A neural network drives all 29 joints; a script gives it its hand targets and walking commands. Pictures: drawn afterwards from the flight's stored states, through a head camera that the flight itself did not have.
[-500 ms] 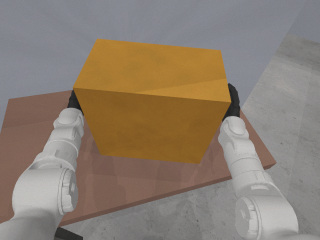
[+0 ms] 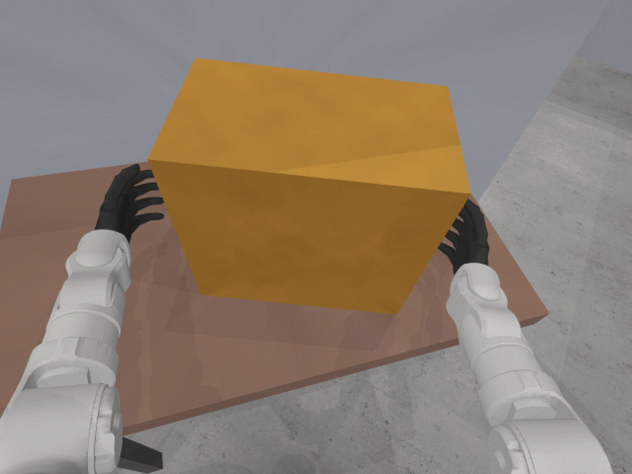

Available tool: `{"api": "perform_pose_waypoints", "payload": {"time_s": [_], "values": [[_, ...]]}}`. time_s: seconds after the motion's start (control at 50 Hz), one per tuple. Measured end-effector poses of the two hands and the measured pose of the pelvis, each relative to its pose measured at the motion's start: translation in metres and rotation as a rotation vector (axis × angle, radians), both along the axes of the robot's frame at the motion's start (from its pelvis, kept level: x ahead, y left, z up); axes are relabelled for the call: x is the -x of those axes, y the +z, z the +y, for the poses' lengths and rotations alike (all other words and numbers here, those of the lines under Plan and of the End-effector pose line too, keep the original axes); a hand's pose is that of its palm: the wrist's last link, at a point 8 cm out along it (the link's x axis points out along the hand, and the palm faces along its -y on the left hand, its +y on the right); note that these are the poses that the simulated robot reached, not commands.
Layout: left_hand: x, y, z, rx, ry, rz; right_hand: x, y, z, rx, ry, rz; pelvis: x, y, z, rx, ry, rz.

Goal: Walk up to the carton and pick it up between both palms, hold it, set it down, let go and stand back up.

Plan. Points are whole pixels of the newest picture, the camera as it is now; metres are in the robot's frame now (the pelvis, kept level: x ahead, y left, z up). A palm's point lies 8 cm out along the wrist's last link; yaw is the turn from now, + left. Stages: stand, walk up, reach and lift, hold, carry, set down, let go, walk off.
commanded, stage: set down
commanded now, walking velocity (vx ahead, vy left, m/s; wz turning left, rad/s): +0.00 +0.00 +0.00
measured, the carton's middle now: (309, 203) +0.45 -0.04 +0.06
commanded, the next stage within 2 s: none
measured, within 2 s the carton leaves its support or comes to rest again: neither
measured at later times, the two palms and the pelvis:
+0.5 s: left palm (94, 269) +0.38 +0.23 +0.05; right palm (495, 293) +0.29 -0.25 +0.05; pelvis -0.03 +0.00 +0.00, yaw +0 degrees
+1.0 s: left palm (62, 342) +0.30 +0.25 +0.04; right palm (513, 348) +0.22 -0.25 +0.04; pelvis -0.03 +0.00 +0.00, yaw +0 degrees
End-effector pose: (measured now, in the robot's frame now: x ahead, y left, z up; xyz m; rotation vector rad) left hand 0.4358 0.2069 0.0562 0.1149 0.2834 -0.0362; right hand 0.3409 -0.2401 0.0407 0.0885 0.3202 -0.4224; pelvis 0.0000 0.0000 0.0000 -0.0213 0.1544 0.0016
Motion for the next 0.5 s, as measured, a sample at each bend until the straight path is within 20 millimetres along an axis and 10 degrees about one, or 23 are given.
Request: {"api": "perform_pose_waypoints", "payload": {"time_s": [0.5], "values": [[0.058, -0.003, 0.019, 0.002, -0.021, -0.003, 0.056, 0.011, -0.008, -0.009, -0.013, -0.042, 0.026, 0.000, 0.001, 0.001, 0.000, -0.036]]}}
